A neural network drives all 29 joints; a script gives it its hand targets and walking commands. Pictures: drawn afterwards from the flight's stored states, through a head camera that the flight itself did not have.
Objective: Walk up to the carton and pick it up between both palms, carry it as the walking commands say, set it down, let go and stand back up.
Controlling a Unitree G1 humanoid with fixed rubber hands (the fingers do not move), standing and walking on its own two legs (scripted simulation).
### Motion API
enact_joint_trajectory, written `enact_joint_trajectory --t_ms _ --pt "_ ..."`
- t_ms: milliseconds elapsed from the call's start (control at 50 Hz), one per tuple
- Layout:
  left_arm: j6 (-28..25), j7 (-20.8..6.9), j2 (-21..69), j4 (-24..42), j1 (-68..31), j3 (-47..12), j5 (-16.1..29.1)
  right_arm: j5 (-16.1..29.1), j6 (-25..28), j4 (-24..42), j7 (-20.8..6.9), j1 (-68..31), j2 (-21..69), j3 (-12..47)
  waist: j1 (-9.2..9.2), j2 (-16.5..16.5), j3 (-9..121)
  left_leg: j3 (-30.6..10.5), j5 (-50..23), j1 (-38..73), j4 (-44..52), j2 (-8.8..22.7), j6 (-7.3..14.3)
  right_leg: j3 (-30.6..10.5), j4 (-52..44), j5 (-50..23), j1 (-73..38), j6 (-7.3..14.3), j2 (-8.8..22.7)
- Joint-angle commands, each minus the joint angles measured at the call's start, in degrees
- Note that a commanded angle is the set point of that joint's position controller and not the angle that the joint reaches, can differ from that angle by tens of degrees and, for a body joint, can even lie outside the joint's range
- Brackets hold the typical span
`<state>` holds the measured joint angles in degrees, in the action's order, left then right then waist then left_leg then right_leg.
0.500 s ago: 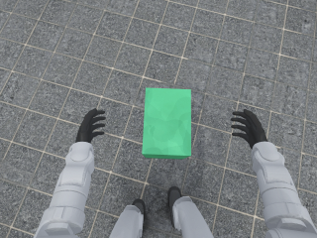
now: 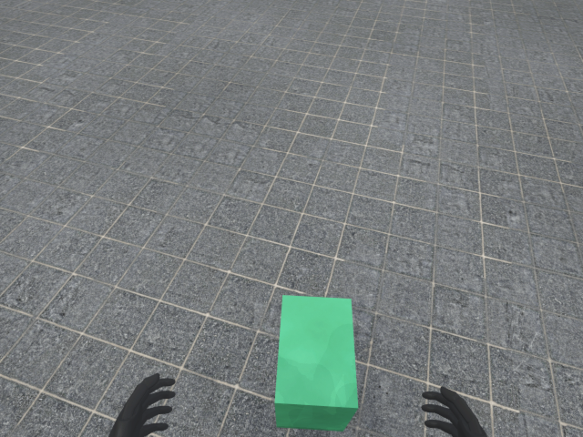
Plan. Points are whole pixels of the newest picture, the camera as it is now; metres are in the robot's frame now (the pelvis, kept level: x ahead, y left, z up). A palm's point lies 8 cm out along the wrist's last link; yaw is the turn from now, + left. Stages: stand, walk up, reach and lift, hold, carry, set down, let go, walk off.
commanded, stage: let go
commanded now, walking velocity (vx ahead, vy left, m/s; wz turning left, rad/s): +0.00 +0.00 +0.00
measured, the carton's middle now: (313, 364) +0.45 -0.07 -0.63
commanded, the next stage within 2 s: stand in 0.36 s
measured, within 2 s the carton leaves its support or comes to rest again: neither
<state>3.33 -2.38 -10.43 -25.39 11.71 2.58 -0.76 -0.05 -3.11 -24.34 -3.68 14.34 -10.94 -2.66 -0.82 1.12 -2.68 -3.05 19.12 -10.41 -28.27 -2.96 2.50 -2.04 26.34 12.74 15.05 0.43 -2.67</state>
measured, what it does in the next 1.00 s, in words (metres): stands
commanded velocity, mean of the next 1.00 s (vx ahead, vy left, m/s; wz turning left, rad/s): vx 0.00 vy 0.00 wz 0.00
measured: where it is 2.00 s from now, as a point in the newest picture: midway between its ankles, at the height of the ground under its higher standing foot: outside the picture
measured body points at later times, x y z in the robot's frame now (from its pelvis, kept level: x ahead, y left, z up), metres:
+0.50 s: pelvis +0.00 +0.00 +0.00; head +0.00 +0.00 +0.45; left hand +0.15 +0.27 -0.09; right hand +0.16 -0.26 -0.09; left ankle -0.05 +0.09 -0.74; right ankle +0.01 -0.12 -0.74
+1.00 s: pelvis +0.02 -0.02 +0.00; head +0.02 -0.02 +0.45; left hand +0.14 +0.28 -0.10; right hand +0.16 -0.31 -0.10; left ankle -0.05 +0.09 -0.74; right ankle +0.01 -0.12 -0.74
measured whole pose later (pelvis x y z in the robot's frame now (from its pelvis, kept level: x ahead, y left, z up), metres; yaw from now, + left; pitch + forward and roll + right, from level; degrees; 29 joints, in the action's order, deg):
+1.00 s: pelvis +0.02 -0.02 +0.00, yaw +2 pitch -1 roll -1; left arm -0.2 1.3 -18.9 -47.4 9.3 2.1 -1.9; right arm -1.6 -0.2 -43.4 1.6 11.7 -20.2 -1.3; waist 0.1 1.7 0.0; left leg -5.0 19.9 -5.5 -26.5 -2.5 1.3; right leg -0.2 26.9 15.2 10.8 1.9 -2.9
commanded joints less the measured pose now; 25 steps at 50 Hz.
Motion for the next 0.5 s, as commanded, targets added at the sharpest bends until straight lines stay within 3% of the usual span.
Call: enact_joint_trajectory --t_ms 0,100,260,340,360,420,440,480 --pt "0.9 -0.6 -5.1 6.3 -1.7 0.6 0.6 0.2 -1.0 6.3 -0.3 -4.4 -6.2 -1.2 0.93 1.4 1.7 -0.8 -10.3 -7.1 8.3 3.3 -3.7 0.8 -1.4 -9.3 -15.5 -0.2 0.8" --pt "3.2 -1.1 -5.2 7.3 -1.6 0.3 1.0 -0.1 -3.6 5.4 -0.6 -3.4 -6.3 -1.3 0.36 1.2 -1.4 -0.3 -9.6 -6.9 8.8 3.7 -3.8 1.5 -0.9 -8.7 -17.4 -0.3 0.3" --pt "4.2 -1.2 -6.1 7.6 -0.7 0.6 0.3 -0.7 -5.4 6.0 -0.3 -2.8 -6.4 -1.9 0.01 0.9 0.4 -0.4 -16.7 -3.7 6.8 3.6 -3.6 1.2 -0.7 -10.3 -17.6 -0.3 0.3" --pt "3.4 -0.5 -6.1 7.3 -0.7 0.2 0.4 -1.8 -7.8 7.1 0.5 -3.6 -6.3 -1.1 1.30 1.3 1.6 -0.3 -19.1 -2.4 4.9 4.3 -3.6 1.0 0.9 -8.8 -15.0 -0.2 0.2" --pt "1.5 2.2 -13.4 -2.2 -0.7 2.4 -1.5 -1.8 -3.7 0.1 3.5 -5.1 -14.0 -2.7 1.61 2.0 1.7 -3.4 -8.6 -7.4 5.6 4.5 -3.6 0.1 1.4 -4.3 -7.0 -1.1 3.7" --pt "-0.9 3.4 -13.3 -4.6 -0.5 2.1 -2.2 -2.7 0.5 -2.2 4.6 -5.1 -13.6 -2.5 1.16 2.2 0.7 -7.3 2.6 -6.6 7.5 6.3 -1.8 -2.0 1.3 1.7 -2.9 -0.6 4.1" --pt "-1.5 3.4 -12.9 -5.5 -1.1 1.9 -2.1 -2.6 1.2 -3.1 4.5 -5.4 -13.3 -2.3 1.17 1.8 0.6 -7.8 3.2 -7.0 7.7 6.6 -1.5 -2.2 1.5 1.1 -2.8 -0.4 4.1" --pt "-2.4 3.1 -13.2 -7.2 -1.9 1.8 -2.0 -2.2 1.9 -4.7 4.2 -5.8 -13.7 -2.1 1.02 0.9 2.4 -7.5 -3.8 -5.5 6.3 6.7 -1.5 -2.8 1.4 -3.7 -3.8 -0.2 4.5"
